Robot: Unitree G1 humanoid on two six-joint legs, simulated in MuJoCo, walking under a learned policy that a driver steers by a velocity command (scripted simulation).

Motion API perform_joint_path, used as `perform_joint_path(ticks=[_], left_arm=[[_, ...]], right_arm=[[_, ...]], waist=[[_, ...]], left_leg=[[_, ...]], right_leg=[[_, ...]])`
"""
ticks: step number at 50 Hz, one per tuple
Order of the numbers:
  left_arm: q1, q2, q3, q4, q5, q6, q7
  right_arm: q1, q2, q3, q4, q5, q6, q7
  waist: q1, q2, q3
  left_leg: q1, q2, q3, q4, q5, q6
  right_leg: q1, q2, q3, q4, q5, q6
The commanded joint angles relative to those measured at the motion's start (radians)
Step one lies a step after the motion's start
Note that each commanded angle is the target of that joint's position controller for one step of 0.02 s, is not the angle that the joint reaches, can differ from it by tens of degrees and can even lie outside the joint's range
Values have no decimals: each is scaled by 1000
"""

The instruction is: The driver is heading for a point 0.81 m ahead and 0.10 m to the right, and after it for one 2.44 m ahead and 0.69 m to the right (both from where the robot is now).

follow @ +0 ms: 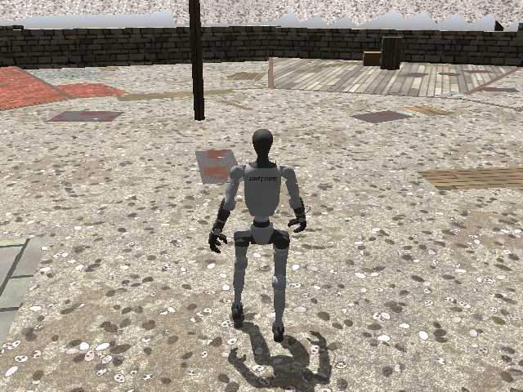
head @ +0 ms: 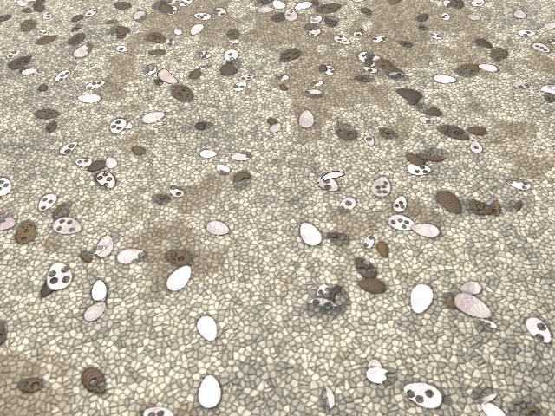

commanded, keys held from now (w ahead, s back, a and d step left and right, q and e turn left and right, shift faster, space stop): w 0.90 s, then w+e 0.10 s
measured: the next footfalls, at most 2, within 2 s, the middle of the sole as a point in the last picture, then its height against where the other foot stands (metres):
left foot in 0.20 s outside the picture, level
right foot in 0.72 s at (355, 385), level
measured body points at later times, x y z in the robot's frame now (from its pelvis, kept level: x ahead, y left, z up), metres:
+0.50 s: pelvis +0.26 +0.06 +0.00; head +0.29 +0.07 +0.45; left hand +0.43 +0.32 -0.10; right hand +0.31 -0.22 -0.11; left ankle +0.23 +0.15 -0.75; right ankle +0.41 -0.12 -0.68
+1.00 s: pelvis +0.54 +0.00 +0.00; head +0.56 -0.01 +0.45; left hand +0.57 +0.28 -0.12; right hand +0.70 -0.27 -0.10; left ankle +0.66 +0.18 -0.68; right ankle +0.52 -0.09 -0.75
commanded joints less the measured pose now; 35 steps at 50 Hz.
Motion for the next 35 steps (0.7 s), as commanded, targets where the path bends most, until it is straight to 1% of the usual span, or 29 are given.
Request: perform_joint_path(ticks=[1,4,6,7,8,9,10,11,12,13,14,15,16,17,18,20,22,24,26,28,30,32,33,34,35], left_arm=[[-49,182,39,-57,-12,-11,4],[7,192,39,-23,-20,2,4],[19,204,42,-7,-23,13,7],[16,213,44,-3,-23,19,9],[0,220,45,-3,-26,24,12],[3,206,39,-2,-23,27,14],[-10,165,19,-25,-3,23,17],[79,55,-17,-59,8,5,15],[54,124,-2,-45,-5,-15,10],[-21,179,16,-70,-30,-23,3],[-72,171,14,-78,-28,-26,4],[-95,159,16,-79,-12,-23,6],[-80,146,17,-76,-3,-14,7],[-62,127,14,-69,-4,-4,6],[-50,107,10,-64,-3,6,5],[-98,95,8,-77,3,19,10],[-172,82,2,-99,9,19,9],[-241,68,-4,-114,6,12,1],[-312,63,-9,-132,1,4,-8],[-369,68,-10,-153,-4,0,-17],[-409,79,-8,-174,-6,-3,-27],[-412,93,-4,-183,-4,-7,-35],[-393,102,-1,-180,-4,-9,-36],[-338,119,9,-168,-2,-11,-34],[-213,154,30,-130,1,-11,-27]], right_arm=[[-92,-27,2,-81,5,-24,12],[-167,-39,-2,-106,13,-29,22],[-184,-53,-7,-117,14,-31,29],[-164,-66,-13,-114,13,-32,30],[-99,-86,-26,-97,7,-33,28],[27,-124,-48,-56,1,-30,21],[199,-183,-70,-22,-7,-24,9],[271,-281,-88,-9,-18,-16,4],[289,-202,-68,-6,-5,-15,7],[223,-163,-51,-4,0,-18,10],[165,-138,-42,-8,-1,-20,12],[116,-116,-36,-7,-7,-23,16],[86,-98,-30,-9,-16,-28,19],[69,-98,-32,-5,-16,-34,20],[64,-98,-33,3,-11,-41,20],[73,-113,-39,27,-9,-51,16],[99,-126,-43,49,-6,-51,8],[123,-140,-45,68,-4,-47,2],[161,-157,-49,92,2,-43,-3],[203,-168,-52,121,8,-37,-5],[227,-172,-54,145,12,-27,-8],[233,-179,-58,162,14,-16,-13],[231,-184,-60,168,14,-10,-16],[217,-191,-61,169,14,-5,-18],[209,-180,-55,170,11,1,-20]], waist=[[-9,-120,16],[10,-124,33],[-3,-132,38],[-24,-136,26],[-72,-132,-12],[-133,-113,-94],[-210,-55,-222],[-175,201,-340],[-200,177,-366],[-184,125,-215],[-159,69,-133],[-131,34,-77],[-96,41,-54],[-75,60,-52],[-62,53,-50],[-60,31,-22],[-80,14,4],[-103,11,20],[-130,7,34],[-150,5,47],[-154,7,58],[-142,15,52],[-128,24,38],[-93,34,3],[-29,22,-78]], left_leg=[[37,-6,29,-161,142,-3],[57,-24,37,-245,159,12],[77,-34,41,-287,110,38],[124,-46,51,-309,87,52],[235,-70,74,-346,90,73],[427,-91,92,-366,100,100],[704,35,-40,-329,110,153],[1013,283,-498,-408,-65,304],[1006,305,-671,-504,-180,324],[894,272,-529,-521,-177,283],[766,224,-405,-538,-90,258],[656,187,-329,-568,-4,247],[569,162,-279,-603,64,241],[514,153,-249,-631,110,249],[488,148,-212,-648,159,258],[452,134,-152,-683,184,260],[456,123,-107,-698,200,248],[457,104,-63,-705,191,225],[470,104,-41,-707,168,213],[516,127,-46,-693,152,209],[588,156,-56,-663,169,199],[651,180,-66,-618,230,183],[674,183,-65,-586,298,173],[681,169,-50,-516,444,159],[654,122,-11,-364,577,135]], right_leg=[[-18,-237,145,-134,222,-172],[40,-267,146,-115,232,-157],[90,-292,150,-85,278,-142],[106,-296,143,-52,348,-131],[103,-278,113,29,488,-113],[64,-234,70,184,598,-90],[-104,-189,31,438,442,-51],[-493,-24,-6,816,-108,22],[-614,-28,129,953,-368,15],[-690,-82,126,988,-301,4],[-670,-123,101,951,-213,2],[-639,-148,93,895,-152,9],[-579,-171,100,858,-105,15],[-529,-176,99,836,-85,25],[-512,-177,93,811,-73,36],[-532,-179,88,732,0,53],[-553,-178,88,601,116,59],[-529,-159,76,464,228,54],[-499,-136,59,364,299,49],[-498,-124,59,308,312,39],[-518,-118,68,264,271,18],[-504,-108,64,232,198,-7],[-466,-95,51,222,158,-20],[-375,-68,23,203,132,-38],[-193,-38,-7,182,143,-66]])
Keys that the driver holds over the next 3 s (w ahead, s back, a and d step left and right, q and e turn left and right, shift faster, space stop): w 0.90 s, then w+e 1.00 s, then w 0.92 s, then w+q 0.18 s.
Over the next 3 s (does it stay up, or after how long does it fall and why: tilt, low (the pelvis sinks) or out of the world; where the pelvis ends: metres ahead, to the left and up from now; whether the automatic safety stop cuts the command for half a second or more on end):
stays up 1.51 -0.43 0.00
